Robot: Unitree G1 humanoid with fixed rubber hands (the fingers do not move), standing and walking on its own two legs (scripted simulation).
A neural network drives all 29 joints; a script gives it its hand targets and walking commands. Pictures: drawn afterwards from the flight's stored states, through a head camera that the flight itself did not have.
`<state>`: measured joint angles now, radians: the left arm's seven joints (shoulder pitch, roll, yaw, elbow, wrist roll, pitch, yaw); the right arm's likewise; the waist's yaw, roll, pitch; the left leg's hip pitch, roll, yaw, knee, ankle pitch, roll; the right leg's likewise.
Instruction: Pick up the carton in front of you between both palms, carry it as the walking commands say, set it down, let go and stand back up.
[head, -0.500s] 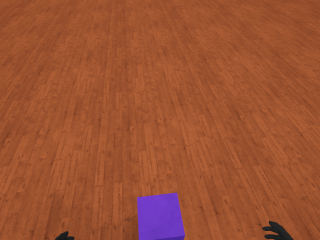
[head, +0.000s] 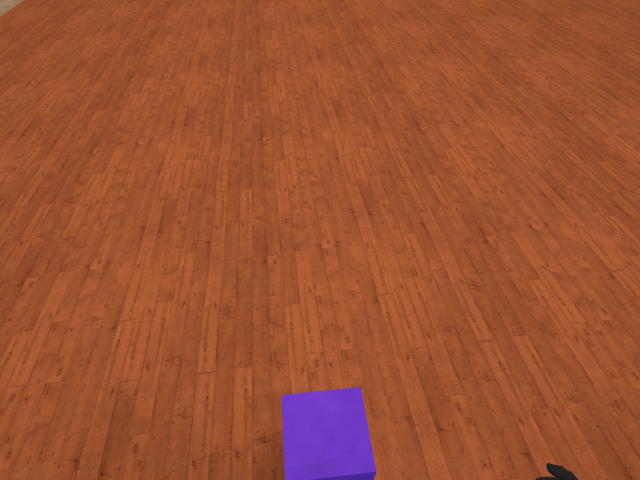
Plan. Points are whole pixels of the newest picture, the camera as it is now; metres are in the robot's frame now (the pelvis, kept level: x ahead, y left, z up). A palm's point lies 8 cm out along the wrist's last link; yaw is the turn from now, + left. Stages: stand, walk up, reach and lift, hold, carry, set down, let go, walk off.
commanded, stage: stand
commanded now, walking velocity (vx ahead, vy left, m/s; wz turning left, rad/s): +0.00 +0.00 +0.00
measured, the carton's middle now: (325, 446) +0.37 +0.01 -0.65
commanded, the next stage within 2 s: none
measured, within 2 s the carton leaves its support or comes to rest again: neither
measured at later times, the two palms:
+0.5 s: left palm out of the picture +0.07 +0.30 -0.10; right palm out of the picture +0.09 -0.32 -0.10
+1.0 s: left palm out of the picture +0.07 +0.30 -0.11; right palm out of the picture +0.10 -0.32 -0.10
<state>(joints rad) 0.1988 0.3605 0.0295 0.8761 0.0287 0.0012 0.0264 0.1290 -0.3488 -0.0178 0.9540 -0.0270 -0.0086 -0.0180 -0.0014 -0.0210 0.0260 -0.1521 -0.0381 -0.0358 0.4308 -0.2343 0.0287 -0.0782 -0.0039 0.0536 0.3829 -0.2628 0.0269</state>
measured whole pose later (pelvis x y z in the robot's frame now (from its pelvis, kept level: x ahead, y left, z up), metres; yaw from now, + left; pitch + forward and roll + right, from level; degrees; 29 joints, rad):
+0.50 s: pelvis -0.01 -0.01 +0.00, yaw +1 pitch -3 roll -1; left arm 0.17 0.37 0.02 0.97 0.02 -0.01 0.02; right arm 0.11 -0.38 -0.01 1.03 -0.02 -0.01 -0.01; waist 0.00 0.00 0.04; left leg -0.14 -0.03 -0.06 0.39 -0.20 0.02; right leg -0.06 0.00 0.03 0.34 -0.23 0.02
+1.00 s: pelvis -0.01 -0.01 +0.00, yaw +2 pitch -3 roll -1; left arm 0.15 0.38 0.02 1.00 0.01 -0.01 0.01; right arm 0.10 -0.39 0.00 1.06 -0.01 -0.01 -0.01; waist 0.00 0.00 0.04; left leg -0.14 -0.03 -0.07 0.38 -0.19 0.01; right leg -0.05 0.00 0.02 0.33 -0.22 0.01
